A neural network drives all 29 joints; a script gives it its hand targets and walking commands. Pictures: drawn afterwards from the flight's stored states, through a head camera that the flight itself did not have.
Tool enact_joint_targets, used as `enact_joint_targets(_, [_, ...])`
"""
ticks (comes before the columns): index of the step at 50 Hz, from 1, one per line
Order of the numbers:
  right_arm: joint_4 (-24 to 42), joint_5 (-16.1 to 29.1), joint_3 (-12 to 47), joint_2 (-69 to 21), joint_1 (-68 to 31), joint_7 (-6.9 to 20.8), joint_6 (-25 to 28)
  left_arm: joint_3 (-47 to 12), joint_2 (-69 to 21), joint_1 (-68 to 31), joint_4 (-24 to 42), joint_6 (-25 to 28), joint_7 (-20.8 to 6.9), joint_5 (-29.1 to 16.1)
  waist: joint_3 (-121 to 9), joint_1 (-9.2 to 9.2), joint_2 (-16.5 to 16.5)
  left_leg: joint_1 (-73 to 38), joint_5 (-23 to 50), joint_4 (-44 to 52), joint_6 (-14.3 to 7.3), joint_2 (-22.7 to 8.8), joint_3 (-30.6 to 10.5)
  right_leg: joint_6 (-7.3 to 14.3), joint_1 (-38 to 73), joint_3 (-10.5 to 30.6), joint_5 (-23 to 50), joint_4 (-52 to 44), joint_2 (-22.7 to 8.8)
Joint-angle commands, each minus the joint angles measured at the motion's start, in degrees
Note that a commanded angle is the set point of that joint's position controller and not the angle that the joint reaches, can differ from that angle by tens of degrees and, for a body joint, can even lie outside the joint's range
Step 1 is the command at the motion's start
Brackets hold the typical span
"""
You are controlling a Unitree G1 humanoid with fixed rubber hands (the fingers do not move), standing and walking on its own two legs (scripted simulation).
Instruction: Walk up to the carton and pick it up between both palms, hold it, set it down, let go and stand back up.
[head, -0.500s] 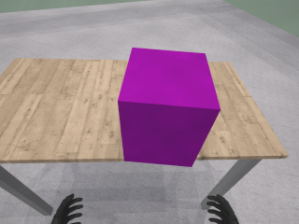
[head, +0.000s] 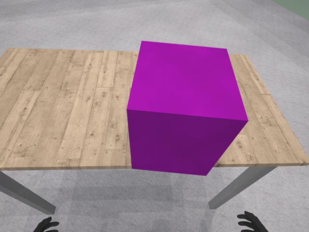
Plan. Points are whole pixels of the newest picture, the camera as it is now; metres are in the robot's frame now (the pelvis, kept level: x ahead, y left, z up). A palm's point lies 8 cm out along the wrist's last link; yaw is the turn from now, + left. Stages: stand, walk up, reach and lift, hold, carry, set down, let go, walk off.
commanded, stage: stand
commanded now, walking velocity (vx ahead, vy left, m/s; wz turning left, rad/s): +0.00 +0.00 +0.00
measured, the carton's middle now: (176, 112) +0.39 -0.04 +0.11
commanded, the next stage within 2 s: none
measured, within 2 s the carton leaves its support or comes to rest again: neither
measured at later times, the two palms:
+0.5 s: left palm out of the picture +0.09 +0.30 -0.10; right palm out of the picture +0.12 -0.28 -0.09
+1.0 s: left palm out of the picture +0.07 +0.30 -0.11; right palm out of the picture +0.10 -0.28 -0.09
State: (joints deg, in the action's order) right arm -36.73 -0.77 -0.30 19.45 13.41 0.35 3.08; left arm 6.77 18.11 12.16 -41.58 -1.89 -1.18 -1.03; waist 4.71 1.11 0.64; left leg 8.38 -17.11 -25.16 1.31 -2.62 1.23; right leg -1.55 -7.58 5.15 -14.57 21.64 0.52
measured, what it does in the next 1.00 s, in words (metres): stands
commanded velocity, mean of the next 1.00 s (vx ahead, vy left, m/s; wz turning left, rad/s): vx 0.00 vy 0.00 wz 0.00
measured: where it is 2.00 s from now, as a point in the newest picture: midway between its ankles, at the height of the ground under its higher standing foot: outside the picture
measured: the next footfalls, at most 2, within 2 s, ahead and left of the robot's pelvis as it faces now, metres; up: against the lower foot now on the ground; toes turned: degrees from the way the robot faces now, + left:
none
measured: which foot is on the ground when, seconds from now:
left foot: down 0.00-1.00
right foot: down 0.00-1.00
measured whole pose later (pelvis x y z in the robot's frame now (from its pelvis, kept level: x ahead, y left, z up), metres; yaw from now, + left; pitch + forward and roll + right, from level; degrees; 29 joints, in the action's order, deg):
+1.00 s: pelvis -0.01 +0.00 +0.00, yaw +0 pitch -1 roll -1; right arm -40.9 -0.8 -0.3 20.1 13.4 0.3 2.4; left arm 6.8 18.2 10.4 -50.1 -0.7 -1.2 -1.0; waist 4.7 1.1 -0.6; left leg 8.4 -16.1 -25.2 1.2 -2.6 1.2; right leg -1.6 -7.6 5.1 -13.5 21.7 0.5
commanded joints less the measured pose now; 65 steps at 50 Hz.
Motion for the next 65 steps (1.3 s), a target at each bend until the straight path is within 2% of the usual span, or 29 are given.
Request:
enact_joint_targets(1, [1.1, -1.1, -4.4, 11.1, -1.0, -0.2, 0.2, 0.0, 10.6, -2.0, 1.7, 2.3, -0.2, 2.9, -9.5, -0.36, -6.3, -4.5, 29.3, -0.8, -2.6, -4.5, -3.6, 3.1, 1.0, 0.5, 22.4, 3.2, -5.4])
enact_joint_targets(2, [1.2, -0.8, -4.3, 10.8, -1.7, -0.2, 0.0, 0.1, 11.3, -1.5, 1.3, 2.2, 0.1, 2.9, -10.1, -0.07, -7.8, -5.8, 33.0, -1.4, -2.7, -4.7, -3.6, 3.4, 0.9, 0.1, 25.3, 3.5, -5.5])
enact_joint_targets(6, [1.0, -0.9, -4.7, 11.0, -1.3, -0.6, -0.1, 0.4, 11.6, -2.8, 1.0, 2.6, 0.5, 3.1, -11.4, -0.82, -5.6, -7.0, 37.9, -2.0, -2.7, -4.8, -2.9, 3.8, 1.8, -0.8, 29.0, 4.0, -5.2])
enact_joint_targets(10, [1.3, -0.9, -4.8, 10.5, -1.3, -0.8, -0.2, 0.1, 11.8, -3.3, 0.8, 2.7, 0.1, 3.2, -10.5, -1.31, -6.9, -7.1, 39.2, -2.1, -2.8, -4.9, -2.6, 3.8, 0.3, -1.2, 26.8, 4.7, -4.8])
enact_joint_targets(11, [0.6, -1.4, -4.4, 10.0, -0.9, -0.6, -0.2, 0.5, 11.6, -2.9, -0.5, 2.5, 0.3, 3.0, -10.2, -0.43, -6.3, -7.1, 39.0, -1.5, -3.0, -4.8, -2.8, 3.6, 1.3, -1.1, 26.7, 3.8, -5.3])
enact_joint_targets(13, [0.5, -1.1, -4.5, 11.4, -1.6, -1.0, -0.3, 0.2, 11.2, -2.2, -0.2, 2.4, 0.5, 3.5, -11.2, 0.07, -7.6, -6.4, 35.1, -1.5, -3.1, -4.5, -3.0, 3.6, 2.6, 0.0, 25.6, 2.5, -5.3])
enact_joint_targets(14, [0.2, -1.4, -4.6, 10.7, -0.7, -1.0, -0.3, 0.1, 11.6, -2.1, -1.0, 2.4, 0.6, 3.2, -10.5, -0.52, -3.5, -5.6, 33.0, -0.2, -3.0, -4.5, -3.9, 3.4, 3.8, -0.8, 27.2, 2.9, -5.5])
enact_joint_targets(21, [-0.5, -1.3, -4.6, 11.2, -2.0, -1.2, -0.2, -0.1, 11.5, -3.9, -1.3, 2.7, 0.5, 3.0, -9.0, -0.15, -5.6, -4.8, 27.2, 1.4, -3.4, -4.1, -3.9, 3.9, 1.8, -0.2, 22.4, 2.4, -5.5])
enact_joint_targets(23, [-1.2, -1.5, -4.5, 12.0, -2.2, -0.8, -0.4, -0.5, 11.1, -4.1, -2.0, 2.5, 0.1, 2.9, -8.8, -0.33, -5.5, -3.6, 21.4, 2.3, -3.4, -4.0, -3.9, 3.4, 2.4, -0.1, 19.3, 1.6, -5.4])
enact_joint_targets(28, [-1.5, -1.2, -4.1, 11.5, -1.8, -0.8, -0.4, -0.5, 12.4, -3.8, -2.7, 2.9, 0.5, 3.0, -9.0, -0.23, -6.9, -3.7, 20.0, 2.2, -3.5, -3.6, -3.5, 4.3, 1.0, 1.0, 19.0, 1.7, -5.7])
enact_joint_targets(29, [-1.9, -1.2, -4.0, 11.1, -1.3, -0.9, -0.4, -0.6, 11.6, -5.1, -2.8, 3.0, 0.2, 3.1, -8.1, -0.76, -4.3, -2.9, 18.4, 2.8, -3.5, -3.8, -3.9, 4.0, 1.5, 0.6, 18.6, 1.5, -5.7])
enact_joint_targets(31, [-1.9, -1.0, -4.0, 12.5, -1.6, -1.0, -0.1, -0.4, 12.3, -4.2, -3.1, 2.7, 0.5, 2.9, -6.5, -0.19, -4.8, -2.2, 16.0, 3.4, -3.9, -4.1, -4.9, 4.0, 0.2, 1.2, 15.3, 0.8, -5.3])
enact_joint_targets(36, [-2.5, -1.0, -3.7, 11.2, -2.6, -0.6, 0.1, -0.9, 11.5, -4.1, -4.3, 2.7, 0.1, 2.7, -7.8, -0.22, -7.3, -2.9, 17.8, 3.5, -3.8, -4.2, -4.6, 4.1, 1.1, 0.8, 16.3, 1.6, -5.2])
enact_joint_targets(37, [-2.5, -1.0, -3.9, 12.0, -2.4, -0.7, 0.2, -0.4, 12.8, -4.6, -3.9, 2.8, 0.3, 2.7, -7.9, -0.65, -5.1, -3.2, 18.2, 3.5, -3.8, -4.1, -5.2, 4.5, 0.8, 1.0, 16.3, 1.3, -5.3])
enact_joint_targets(38, [-3.4, -1.0, -3.6, 12.2, -2.3, -0.7, 0.3, -0.8, 12.5, -4.4, -4.3, 2.8, 0.5, 2.5, -8.7, 0.22, -6.6, -4.2, 20.2, 3.2, -3.7, -4.1, -4.2, 4.6, 0.8, 1.2, 18.2, 1.4, -5.6])
enact_joint_targets(39, [-3.2, -1.1, -3.8, 12.5, -2.3, -0.8, 0.2, -0.4, 13.2, -3.8, -4.5, 3.1, 0.4, 2.8, -8.2, 0.25, -5.1, -3.2, 19.8, 2.7, -3.6, -3.8, -4.4, 4.7, 1.9, 1.0, 19.4, 1.5, -5.5])
enact_joint_targets(42, [-3.6, -0.6, -3.8, 11.6, -1.5, -0.7, 0.3, -0.9, 12.0, -3.8, -5.1, 3.0, 0.2, 2.3, -9.8, -0.44, -6.2, -4.7, 24.5, 1.7, -3.7, -4.0, -3.7, 4.4, 2.4, 1.1, 23.0, 2.1, -6.0])
enact_joint_targets(43, [-3.7, -0.6, -3.5, 10.6, -1.9, -0.7, 0.1, -0.7, 12.6, -4.8, -5.6, 2.9, 0.3, 2.6, -9.8, -0.87, -3.9, -5.5, 26.4, 2.1, -3.5, -4.5, -4.1, 4.5, 2.4, 0.5, 24.3, 2.7, -5.9])
enact_joint_targets(45, [-3.7, -0.9, -3.7, 11.9, -2.3, -1.0, 0.0, -0.9, 12.1, -3.7, -6.0, 2.9, 0.5, 2.6, -10.1, -0.2, -6.8, -5.4, 25.8, 2.0, -3.6, -3.8, -3.7, 4.1, 2.7, 0.6, 24.8, 2.4, -5.8])
enact_joint_targets(46, [-3.3, -0.9, -3.9, 12.0, -2.5, -1.0, 0.1, -0.5, 13.0, -4.3, -6.1, 2.8, 0.6, 2.9, -9.8, -0.73, -4.9, -5.2, 28.1, 1.7, -3.7, -4.4, -4.2, 4.0, 2.5, 0.3, 24.8, 2.0, -5.7])
enact_joint_targets(48, [-4.3, -1.0, -3.8, 12.1, -2.4, -1.5, -0.1, -0.5, 11.8, -4.6, -6.1, 3.1, 0.7, 2.7, -10.9, -0.11, -6.6, -7.5, 30.5, 1.4, -3.9, -4.3, -3.6, 4.3, 1.8, 0.5, 24.8, 1.8, -5.7])
enact_joint_targets(52, [-4.0, -0.8, -3.8, 11.1, -1.9, -1.1, -0.2, -0.7, 12.7, -5.0, -6.2, 2.9, 0.6, 2.7, -9.3, -0.65, -4.4, -4.6, 25.5, 2.6, -4.0, -3.9, -3.7, 4.4, 2.4, 0.3, 23.3, 2.1, -5.8])
enact_joint_targets(55, [-4.8, -1.1, -3.6, 12.1, -2.3, -1.1, -0.1, -0.9, 13.3, -4.8, -7.2, 2.7, 0.7, 2.8, -8.6, -0.63, -6.8, -4.0, 21.7, 3.8, -3.9, -4.1, -4.1, 4.5, 2.2, 1.1, 20.4, 0.8, -6.1])
enact_joint_targets(56, [-5.0, -1.0, -3.4, 12.4, -1.2, -1.3, -0.2, -0.7, 12.8, -5.3, -6.7, 3.0, 0.6, 2.5, -10.0, -0.62, -5.1, -4.5, 21.1, 3.5, -4.2, -4.4, -4.3, 4.2, 2.5, 1.3, 19.2, 0.8, -5.8])
enact_joint_targets(57, [-5.1, -1.1, -3.7, 12.2, -2.6, -1.3, -0.2, -0.6, 13.2, -6.1, -6.6, 3.0, 0.6, 2.6, -8.9, -0.22, -6.8, -4.1, 19.4, 3.6, -3.9, -3.8, -3.8, 4.6, 2.1, 1.1, 19.9, 0.8, -5.7])
enact_joint_targets(60, [-5.2, -1.0, -3.4, 11.6, -2.5, -1.3, -0.1, -0.7, 13.3, -5.2, -7.6, 3.0, 0.4, 2.6, -6.4, -0.21, -5.1, -1.7, 16.0, 5.3, -4.3, -4.6, -5.4, 4.3, 1.2, 1.1, 15.1, 0.5, -5.5])
enact_joint_targets(62, [-6.1, -1.2, -3.2, 12.1, -2.3, -1.2, 0.3, -1.1, 12.0, -5.6, -7.9, 2.7, 0.2, 2.6, -7.5, -0.3, -7.2, -1.8, 14.1, 5.6, -4.4, -3.9, -5.1, 4.5, 1.4, 2.0, 16.3, 0.2, -5.8])
enact_joint_targets(63, [-6.4, -1.1, -3.3, 12.0, -3.2, -1.1, -0.1, -0.9, 13.4, -5.1, -7.9, 3.1, 0.4, 2.7, -7.7, 0.27, -4.8, -2.3, 15.2, 5.4, -4.3, -4.2, -5.4, 4.6, 1.5, 1.6, 15.1, 0.0, -5.6])
enact_joint_targets(65, [-6.5, -1.0, -3.0, 11.4, -2.5, -0.9, 0.1, -1.1, 12.3, -5.4, -8.5, 2.9, 0.4, 2.4, -7.7, -0.54, -6.8, -2.2, 14.4, 5.1, -4.1, -4.2, -4.9, 4.3, 2.0, 1.9, 16.5, 0.2, -5.9])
